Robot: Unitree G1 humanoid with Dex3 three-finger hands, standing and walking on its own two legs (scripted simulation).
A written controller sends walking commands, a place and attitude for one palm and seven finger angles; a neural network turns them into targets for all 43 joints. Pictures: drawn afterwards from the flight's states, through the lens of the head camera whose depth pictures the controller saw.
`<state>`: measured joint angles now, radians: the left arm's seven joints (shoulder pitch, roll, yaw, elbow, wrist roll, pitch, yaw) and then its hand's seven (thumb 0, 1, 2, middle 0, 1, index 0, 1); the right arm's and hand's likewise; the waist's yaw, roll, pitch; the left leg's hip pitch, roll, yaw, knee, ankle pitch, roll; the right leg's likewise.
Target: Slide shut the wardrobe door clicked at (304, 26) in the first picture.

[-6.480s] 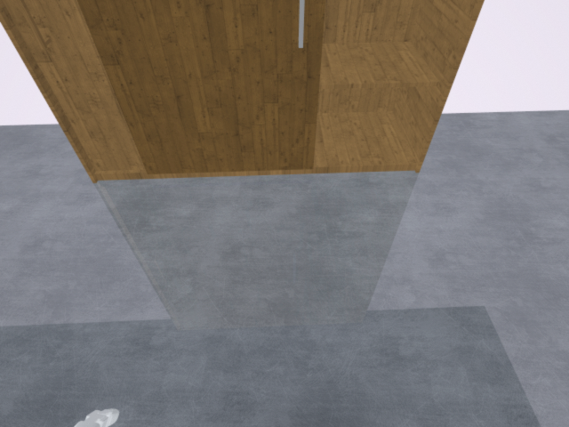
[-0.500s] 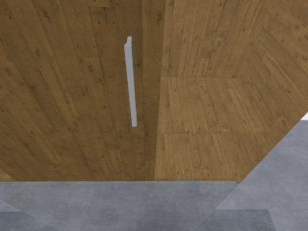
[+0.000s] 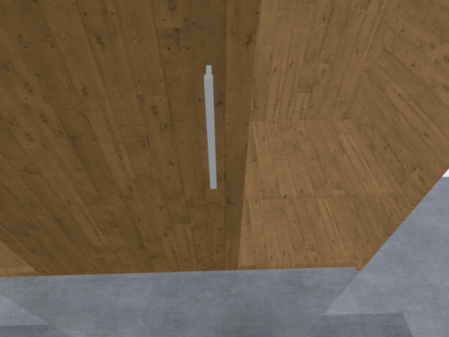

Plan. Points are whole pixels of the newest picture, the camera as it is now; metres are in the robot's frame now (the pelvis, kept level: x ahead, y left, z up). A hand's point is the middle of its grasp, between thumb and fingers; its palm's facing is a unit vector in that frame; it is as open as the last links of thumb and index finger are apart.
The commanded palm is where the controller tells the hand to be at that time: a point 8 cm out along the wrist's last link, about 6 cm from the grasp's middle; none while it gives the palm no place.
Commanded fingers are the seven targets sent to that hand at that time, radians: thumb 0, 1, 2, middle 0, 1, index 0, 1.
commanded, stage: come to a stop and stand still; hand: left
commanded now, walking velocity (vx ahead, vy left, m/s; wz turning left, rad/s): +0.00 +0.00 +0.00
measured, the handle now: (211, 135) +0.51 +0.07 +0.09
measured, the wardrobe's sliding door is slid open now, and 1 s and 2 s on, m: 0.56 0.56 0.56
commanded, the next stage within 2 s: look again from close up in 1.16 s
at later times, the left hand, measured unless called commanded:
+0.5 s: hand out of the picture +0.02 +0.13 -0.17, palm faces +0.02 -0.98 -0.18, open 7.3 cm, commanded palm none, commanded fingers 0.00 0.90 0.90 -0.20 -0.30 -0.20 -0.30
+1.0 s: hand out of the picture +0.03 +0.11 -0.17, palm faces +0.03 -0.98 -0.17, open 7.3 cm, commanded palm none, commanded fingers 0.00 0.90 0.90 -0.20 -0.30 -0.20 -0.30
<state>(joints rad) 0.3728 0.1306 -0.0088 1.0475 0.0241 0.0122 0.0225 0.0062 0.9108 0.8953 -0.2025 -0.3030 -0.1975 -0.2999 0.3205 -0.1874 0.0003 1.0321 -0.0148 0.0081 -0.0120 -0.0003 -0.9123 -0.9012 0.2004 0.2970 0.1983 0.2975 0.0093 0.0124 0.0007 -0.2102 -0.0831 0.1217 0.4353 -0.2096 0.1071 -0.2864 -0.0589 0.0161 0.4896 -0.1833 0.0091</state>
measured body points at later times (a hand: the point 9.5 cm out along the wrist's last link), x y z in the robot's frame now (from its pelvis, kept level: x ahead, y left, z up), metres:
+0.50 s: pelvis +0.03 -0.03 +0.01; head +0.03 -0.04 +0.46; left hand +0.01 +0.18 -0.15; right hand +0.02 -0.24 -0.16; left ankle +0.02 +0.05 -0.74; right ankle +0.06 -0.15 -0.74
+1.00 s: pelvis +0.04 -0.05 +0.01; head +0.05 -0.06 +0.46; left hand +0.03 +0.16 -0.15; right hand +0.04 -0.26 -0.16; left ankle +0.02 +0.05 -0.74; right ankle +0.06 -0.15 -0.74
